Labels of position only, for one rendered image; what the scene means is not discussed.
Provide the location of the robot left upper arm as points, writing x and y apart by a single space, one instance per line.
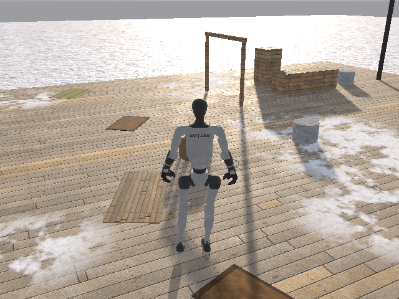
180 131

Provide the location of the humanoid robot torso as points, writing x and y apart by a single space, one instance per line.
199 150

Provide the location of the robot left forearm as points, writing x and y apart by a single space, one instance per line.
168 163

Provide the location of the robot right forearm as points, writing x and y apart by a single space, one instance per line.
230 165

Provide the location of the robot right hand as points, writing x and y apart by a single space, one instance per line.
228 176

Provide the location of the robot right upper arm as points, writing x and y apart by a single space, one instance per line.
223 144

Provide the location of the left robot foot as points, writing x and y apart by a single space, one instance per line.
180 247

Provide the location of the robot left hand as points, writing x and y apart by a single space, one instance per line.
170 174

